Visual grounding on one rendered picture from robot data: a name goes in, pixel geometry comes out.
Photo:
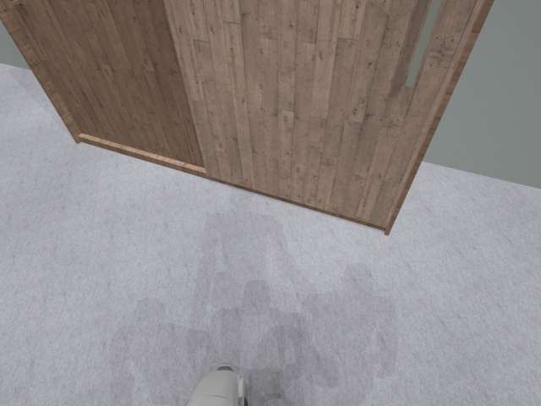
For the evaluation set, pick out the left robot shin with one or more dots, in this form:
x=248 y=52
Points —
x=225 y=367

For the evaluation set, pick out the wardrobe door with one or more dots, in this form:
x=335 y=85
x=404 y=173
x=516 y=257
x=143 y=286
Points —
x=115 y=66
x=306 y=99

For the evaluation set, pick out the left robot thigh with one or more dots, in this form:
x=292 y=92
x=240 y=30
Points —
x=218 y=388

